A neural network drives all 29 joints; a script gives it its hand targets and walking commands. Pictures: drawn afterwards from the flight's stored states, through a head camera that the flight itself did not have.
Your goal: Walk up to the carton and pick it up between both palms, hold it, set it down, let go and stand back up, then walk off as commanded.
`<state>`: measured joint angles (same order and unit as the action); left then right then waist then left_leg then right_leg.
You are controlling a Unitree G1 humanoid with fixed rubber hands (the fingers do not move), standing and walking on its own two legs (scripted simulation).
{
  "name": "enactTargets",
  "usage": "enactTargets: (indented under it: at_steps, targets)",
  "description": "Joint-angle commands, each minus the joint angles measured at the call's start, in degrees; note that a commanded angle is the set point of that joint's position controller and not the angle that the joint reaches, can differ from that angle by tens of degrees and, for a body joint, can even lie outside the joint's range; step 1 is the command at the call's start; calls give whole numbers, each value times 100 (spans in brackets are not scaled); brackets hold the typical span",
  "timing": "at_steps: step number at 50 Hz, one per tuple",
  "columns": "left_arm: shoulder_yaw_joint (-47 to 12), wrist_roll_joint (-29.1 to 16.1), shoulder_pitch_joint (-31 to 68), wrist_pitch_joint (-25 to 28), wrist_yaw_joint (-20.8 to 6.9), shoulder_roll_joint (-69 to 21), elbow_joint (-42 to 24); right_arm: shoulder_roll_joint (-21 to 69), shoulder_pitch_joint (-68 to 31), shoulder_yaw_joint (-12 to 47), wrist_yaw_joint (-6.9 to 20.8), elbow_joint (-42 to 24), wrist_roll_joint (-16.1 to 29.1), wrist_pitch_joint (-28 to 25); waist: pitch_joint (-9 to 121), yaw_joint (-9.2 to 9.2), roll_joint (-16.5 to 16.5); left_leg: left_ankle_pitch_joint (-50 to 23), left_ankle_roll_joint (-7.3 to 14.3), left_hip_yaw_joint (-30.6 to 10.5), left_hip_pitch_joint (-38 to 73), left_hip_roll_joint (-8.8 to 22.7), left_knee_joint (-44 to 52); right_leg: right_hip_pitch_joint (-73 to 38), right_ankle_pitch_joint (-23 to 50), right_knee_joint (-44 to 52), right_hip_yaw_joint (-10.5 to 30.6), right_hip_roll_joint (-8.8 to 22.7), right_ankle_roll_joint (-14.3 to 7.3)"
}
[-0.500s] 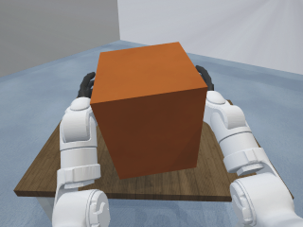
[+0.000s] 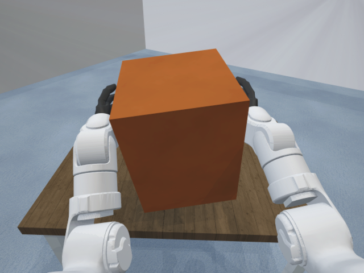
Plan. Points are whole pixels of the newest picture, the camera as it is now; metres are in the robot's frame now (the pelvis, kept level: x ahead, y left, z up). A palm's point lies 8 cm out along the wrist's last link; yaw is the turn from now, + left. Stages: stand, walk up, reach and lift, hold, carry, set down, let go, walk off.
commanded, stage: hold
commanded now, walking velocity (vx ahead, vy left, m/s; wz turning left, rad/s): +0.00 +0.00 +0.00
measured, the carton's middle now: (180, 131) +0.36 +0.01 +0.21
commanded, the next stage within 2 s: set down in 0.80 s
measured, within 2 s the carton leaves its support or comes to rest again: neither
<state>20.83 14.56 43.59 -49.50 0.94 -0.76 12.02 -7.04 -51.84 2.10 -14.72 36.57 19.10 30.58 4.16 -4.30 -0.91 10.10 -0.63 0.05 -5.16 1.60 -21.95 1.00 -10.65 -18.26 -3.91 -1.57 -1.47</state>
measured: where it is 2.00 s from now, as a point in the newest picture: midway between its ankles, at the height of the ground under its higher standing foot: outside the picture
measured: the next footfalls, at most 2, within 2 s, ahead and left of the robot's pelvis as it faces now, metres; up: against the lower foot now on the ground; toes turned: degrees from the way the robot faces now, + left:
none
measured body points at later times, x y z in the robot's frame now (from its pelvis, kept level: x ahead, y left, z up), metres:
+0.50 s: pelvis +0.00 +0.00 +0.00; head -0.07 +0.02 +0.44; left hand +0.38 +0.16 +0.25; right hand +0.39 -0.14 +0.25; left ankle +0.03 +0.12 -0.75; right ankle +0.00 -0.10 -0.75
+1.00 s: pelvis +0.00 +0.00 +0.00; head -0.07 +0.02 +0.44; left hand +0.38 +0.16 +0.25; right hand +0.39 -0.14 +0.26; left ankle +0.03 +0.12 -0.75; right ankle +0.00 -0.10 -0.75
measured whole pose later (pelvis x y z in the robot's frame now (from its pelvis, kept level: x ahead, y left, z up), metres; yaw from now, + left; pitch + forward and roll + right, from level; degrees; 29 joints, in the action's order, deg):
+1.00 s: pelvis +0.00 +0.00 +0.00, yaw +0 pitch -7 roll -1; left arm 22.8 15.3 44.6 -45.3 0.3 -1.3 13.7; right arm -5.6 -52.0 0.2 -13.8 37.8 15.9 27.4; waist 3.8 -5.0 -1.2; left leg 10.1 -0.2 0.3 -4.0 1.2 -21.0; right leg -0.1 -10.5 -17.3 -3.5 -1.2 -1.1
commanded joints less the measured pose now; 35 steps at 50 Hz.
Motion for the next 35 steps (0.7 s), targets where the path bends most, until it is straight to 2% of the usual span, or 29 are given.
enactTargets:
  at_steps: [1, 3, 4, 6, 7, 9, 14, 17, 18, 20, 22, 24, 25, 28, 29, 30, 32, 34, 35]
  targets:
    - [-2884, -954, 4876, 496, -839, -3033, -706, 3994, -4919, 1538, 580, -1745, 744, -167, 2080, -45, 251, -1248, -71, -35, 615, -383, 167, -232, 1376, 253, 260, -195, 443]
    - [-2859, -934, 4810, 482, -855, -2985, -642, 3994, -4900, 1551, 558, -1792, 745, -163, 2055, -47, 219, -1258, -62, -33, 624, -388, 160, -271, 1416, 261, 268, -189, 452]
    - [-2932, -964, 4886, 504, -842, -3045, -763, 3983, -4818, 1526, 558, -1742, 749, -153, 2100, -123, 317, -1266, -91, -55, 652, -388, 156, -250, 1483, 233, 271, -175, 453]
    - [-2893, -899, 4886, 481, -844, -3037, -721, 3973, -4898, 1539, 555, -1813, 753, -148, 2042, -64, 347, -1262, -93, -58, 660, -364, 166, -245, 1399, 238, 260, -188, 428]
    - [-2965, -936, 4880, 482, -836, -3088, -763, 3932, -4878, 1499, 562, -1780, 761, -152, 2037, -116, 392, -1222, -109, -57, 626, -381, 163, -207, 1323, 244, 257, -198, 421]
    - [-2886, -919, 4945, 489, -836, -3021, -734, 3956, -4917, 1502, 573, -1714, 757, -146, 2034, -46, 331, -1150, -69, -42, 588, -371, 177, -181, 1213, 256, 265, -186, 429]
    - [-2883, -934, 5020, 509, -818, -3040, -649, 3975, -4999, 1482, 606, -1645, 725, -142, 1998, -15, 311, -1064, -67, -42, 543, -349, 228, -115, 1014, 253, 240, -201, 410]
    - [-2854, -964, 4899, 504, -820, -3009, -566, 3991, -5048, 1544, 585, -1828, 755, -158, 2105, -13, 178, -1114, -36, -32, 578, -370, 184, -162, 1186, 260, 259, -204, 450]
    - [-2924, -986, 4906, 506, -811, -3064, -630, 3956, -4966, 1521, 582, -1752, 761, -143, 2139, -63, 253, -1220, -79, -54, 622, -352, 178, -176, 1221, 249, 236, -233, 419]
    - [-2855, -974, 4825, 498, -817, -3023, -547, 4009, -5051, 1596, 565, -1917, 785, -161, 2222, -7, 157, -1285, -46, -39, 639, -367, 134, -231, 1356, 252, 249, -219, 444]
    - [-2842, -938, 4813, 483, -818, -3050, -579, 3946, -4919, 1547, 563, -1790, 772, -116, 2130, -47, 241, -1336, -79, -60, 690, -358, 138, -195, 1427, 248, 262, -226, 436]
    - [-2811, -919, 4699, 462, -847, -3003, -630, 3968, -4793, 1570, 540, -1789, 804, -92, 2123, -57, 172, -1405, -83, -58, 698, -357, 147, -309, 1502, 252, 262, -219, 445]
    - [-2808, -899, 4766, 451, -844, -3013, -596, 3889, -4822, 1506, 552, -1721, 796, -89, 2108, -71, 265, -1368, -107, -81, 693, -341, 143, -257, 1429, 258, 265, -230, 419]
    - [-2932, -975, 4884, 465, -840, -3070, -757, 3913, -4846, 1504, 545, -1798, 818, -87, 2123, -122, 260, -1427, -119, -75, 683, -346, 129, -243, 1463, 236, 255, -236, 423]
    - [-2930, -964, 4756, 453, -845, -3057, -755, 3897, -4846, 1548, 537, -1900, 861, -101, 2157, -84, 259, -1432, -113, -83, 684, -363, 106, -255, 1488, 248, 264, -233, 440]
    - [-3035, -1035, 4802, 460, -828, -3109, -918, 3913, -4801, 1588, 536, -1974, 868, -103, 2244, -123, 347, -1526, -137, -85, 715, -369, 100, -310, 1673, 194, 258, -231, 446]
    - [-3082, -1030, 4805, 466, -802, -3121, -1039, 3978, -4841, 1700, 517, -2193, 934, -111, 2320, -87, 357, -1748, -158, -81, 778, -365, 25, -378, 1855, 170, 276, -244, 448]
    - [-3044, -996, 4686, 427, -788, -3113, -1033, 3895, -4779, 1723, 512, -2188, 944, -79, 2256, -73, 361, -1795, -171, -117, 810, -356, 12, -359, 1839, 188, 274, -271, 432]
    - [-3051, -959, 4716, 411, -789, -3093, -1001, 3835, -4694, 1646, 515, -2006, 921, -39, 2113, -136, 413, -1689, -178, -128, 779, -345, 52, -290, 1699, 206, 273, -272, 416]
